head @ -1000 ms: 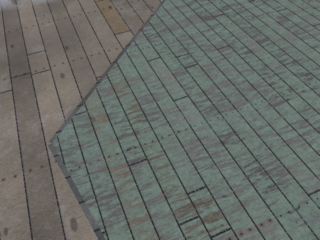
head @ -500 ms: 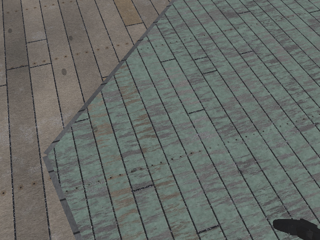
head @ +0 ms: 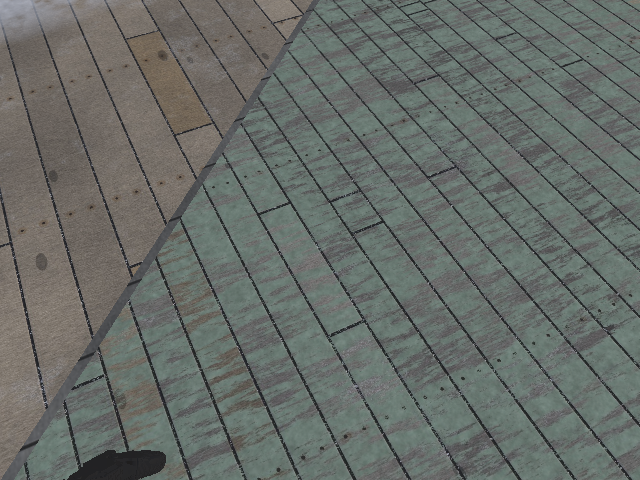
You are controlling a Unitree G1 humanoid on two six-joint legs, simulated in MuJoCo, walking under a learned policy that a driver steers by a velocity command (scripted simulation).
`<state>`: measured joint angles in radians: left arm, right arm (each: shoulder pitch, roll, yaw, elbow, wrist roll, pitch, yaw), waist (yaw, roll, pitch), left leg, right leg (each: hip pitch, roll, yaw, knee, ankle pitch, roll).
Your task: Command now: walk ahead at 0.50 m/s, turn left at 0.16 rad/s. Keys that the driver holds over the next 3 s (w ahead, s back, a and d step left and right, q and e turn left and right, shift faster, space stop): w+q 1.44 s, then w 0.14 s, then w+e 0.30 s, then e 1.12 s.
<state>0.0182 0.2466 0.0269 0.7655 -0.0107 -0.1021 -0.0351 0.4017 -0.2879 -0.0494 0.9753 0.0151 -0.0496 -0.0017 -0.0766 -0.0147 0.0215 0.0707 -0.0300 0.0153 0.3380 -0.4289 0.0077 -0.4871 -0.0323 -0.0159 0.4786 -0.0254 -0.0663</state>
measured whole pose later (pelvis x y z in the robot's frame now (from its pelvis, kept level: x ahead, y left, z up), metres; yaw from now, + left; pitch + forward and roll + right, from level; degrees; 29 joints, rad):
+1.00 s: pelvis +0.56 +0.10 +0.01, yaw +32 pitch +2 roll +0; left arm 0.01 0.28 0.04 0.71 0.00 -0.12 -0.02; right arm 0.38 -0.29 -0.09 0.76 0.02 -0.03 -0.02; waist -0.09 -0.04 0.01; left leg -0.07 -0.11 -0.22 0.47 -0.42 0.05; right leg -0.47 0.00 0.07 0.45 -0.02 0.01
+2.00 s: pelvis +0.92 +0.48 +0.01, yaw +44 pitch +2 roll +2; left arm 0.13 0.27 0.04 0.77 -0.01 -0.06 -0.06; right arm 0.29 -0.27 -0.06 0.80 0.00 -0.06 -0.02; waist -0.05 -0.05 0.03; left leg 0.07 -0.05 0.17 0.25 -0.35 0.03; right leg -0.64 -0.06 -0.01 0.61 0.06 -0.01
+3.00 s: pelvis +1.03 +0.58 +0.01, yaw +8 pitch +2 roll +1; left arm 0.18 0.30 0.08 0.60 0.01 0.05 -0.01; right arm 0.14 -0.32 -0.09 0.72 -0.01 0.02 -0.03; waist -0.01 0.04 0.05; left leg -0.45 0.07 0.02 0.95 -0.51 -0.07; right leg -0.31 0.03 0.01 0.56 -0.29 -0.04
